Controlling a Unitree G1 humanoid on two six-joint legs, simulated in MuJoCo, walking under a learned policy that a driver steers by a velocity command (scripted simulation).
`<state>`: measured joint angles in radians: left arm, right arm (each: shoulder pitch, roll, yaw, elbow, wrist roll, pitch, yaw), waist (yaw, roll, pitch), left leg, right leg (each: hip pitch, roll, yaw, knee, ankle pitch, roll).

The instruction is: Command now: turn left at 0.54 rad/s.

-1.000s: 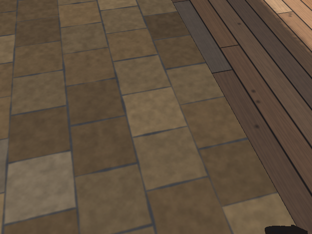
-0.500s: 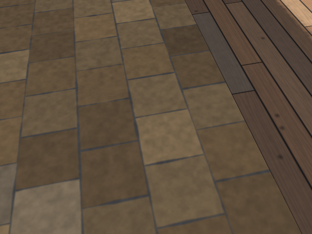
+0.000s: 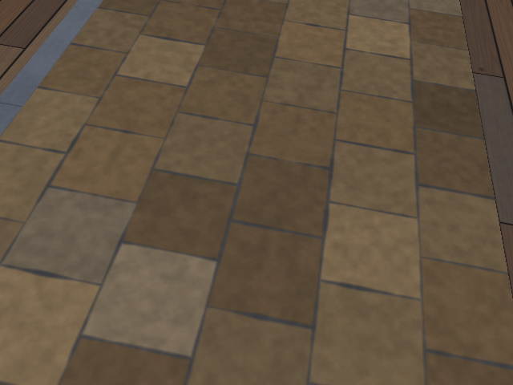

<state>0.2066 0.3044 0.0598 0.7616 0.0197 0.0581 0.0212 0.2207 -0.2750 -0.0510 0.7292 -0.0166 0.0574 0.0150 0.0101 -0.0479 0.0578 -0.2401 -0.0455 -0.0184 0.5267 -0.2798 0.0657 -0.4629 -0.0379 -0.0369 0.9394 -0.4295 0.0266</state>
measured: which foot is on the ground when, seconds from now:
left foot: down 0.00-0.36, up 0.38-0.60, down 0.62-1.00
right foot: up 0.00-0.32, down 0.34-0.62, up 0.64-1.00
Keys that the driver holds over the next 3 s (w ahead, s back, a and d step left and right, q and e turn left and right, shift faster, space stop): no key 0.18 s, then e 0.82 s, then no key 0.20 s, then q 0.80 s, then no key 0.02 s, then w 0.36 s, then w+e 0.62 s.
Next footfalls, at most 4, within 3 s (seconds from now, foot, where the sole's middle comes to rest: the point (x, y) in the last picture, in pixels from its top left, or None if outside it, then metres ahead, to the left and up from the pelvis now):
0.34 right None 0.04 -0.12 -0.77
0.62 left None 0.02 0.10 -0.77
1.04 right None -0.05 -0.10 -0.77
1.52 left None -0.01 0.08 -0.77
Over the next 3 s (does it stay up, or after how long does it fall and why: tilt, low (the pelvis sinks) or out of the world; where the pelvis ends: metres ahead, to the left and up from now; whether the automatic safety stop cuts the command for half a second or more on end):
stays up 0.26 -0.03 -0.02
